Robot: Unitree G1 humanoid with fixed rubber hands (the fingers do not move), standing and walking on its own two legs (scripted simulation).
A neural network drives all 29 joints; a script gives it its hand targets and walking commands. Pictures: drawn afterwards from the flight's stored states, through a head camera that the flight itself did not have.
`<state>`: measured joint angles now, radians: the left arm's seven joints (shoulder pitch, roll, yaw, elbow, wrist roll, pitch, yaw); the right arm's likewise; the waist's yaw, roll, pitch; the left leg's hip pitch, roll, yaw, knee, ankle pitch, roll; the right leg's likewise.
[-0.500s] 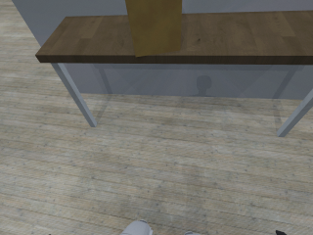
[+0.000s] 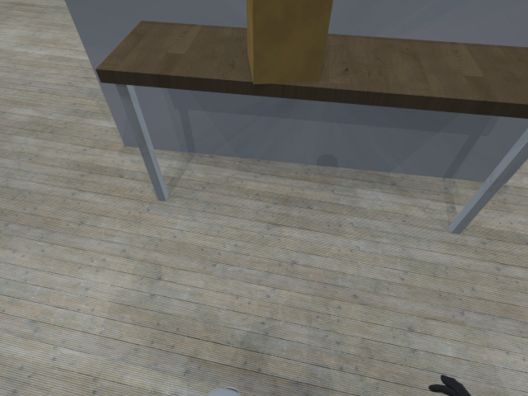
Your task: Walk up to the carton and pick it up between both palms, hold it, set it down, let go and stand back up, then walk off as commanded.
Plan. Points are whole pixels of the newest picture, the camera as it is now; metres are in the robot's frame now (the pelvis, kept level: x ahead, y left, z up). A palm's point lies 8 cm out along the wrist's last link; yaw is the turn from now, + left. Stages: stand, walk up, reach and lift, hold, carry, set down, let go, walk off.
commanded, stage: walk off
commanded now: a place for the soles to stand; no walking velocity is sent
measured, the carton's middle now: (284, 27) +1.09 +0.02 +0.07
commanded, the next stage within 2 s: stand in 0.04 s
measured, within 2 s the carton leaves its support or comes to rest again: neither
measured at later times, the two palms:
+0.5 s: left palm out of the picture +0.02 +0.31 -0.08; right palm out of the picture +0.11 -0.29 -0.09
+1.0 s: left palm out of the picture +0.04 +0.31 -0.08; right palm out of the picture +0.13 -0.29 -0.09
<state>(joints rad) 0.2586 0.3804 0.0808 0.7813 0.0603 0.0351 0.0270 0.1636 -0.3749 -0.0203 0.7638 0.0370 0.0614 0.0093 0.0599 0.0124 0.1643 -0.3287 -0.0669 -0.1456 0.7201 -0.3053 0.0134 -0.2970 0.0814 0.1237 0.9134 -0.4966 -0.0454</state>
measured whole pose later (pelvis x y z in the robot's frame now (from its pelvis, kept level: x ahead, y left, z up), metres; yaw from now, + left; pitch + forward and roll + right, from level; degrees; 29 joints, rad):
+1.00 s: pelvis -0.02 +0.00 +0.02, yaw +1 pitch -5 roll +0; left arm 0.23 0.38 0.02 0.83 0.06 -0.04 0.02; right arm 0.04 -0.38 -0.02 0.96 0.04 0.01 0.02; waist 0.06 0.03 0.15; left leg -0.22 -0.05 -0.14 0.58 -0.27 -0.01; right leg -0.18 0.05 0.10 0.57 -0.31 -0.02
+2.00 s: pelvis -0.02 +0.00 +0.02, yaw +1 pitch -5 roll -1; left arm 0.22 0.38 0.00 0.86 0.06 -0.03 0.02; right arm 0.03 -0.38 -0.02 1.04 0.04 0.01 0.02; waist 0.06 0.03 0.14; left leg -0.17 -0.04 -0.14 0.51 -0.24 -0.01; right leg -0.12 0.05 0.10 0.48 -0.27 -0.01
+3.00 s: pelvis -0.02 +0.00 +0.02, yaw +1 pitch -5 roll -1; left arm 0.22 0.38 0.00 0.86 0.06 -0.03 0.02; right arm 0.05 -0.38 -0.02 1.04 0.04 0.01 0.02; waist 0.06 0.03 0.13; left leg -0.16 -0.04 -0.14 0.50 -0.24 -0.01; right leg -0.12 0.05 0.10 0.47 -0.26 -0.01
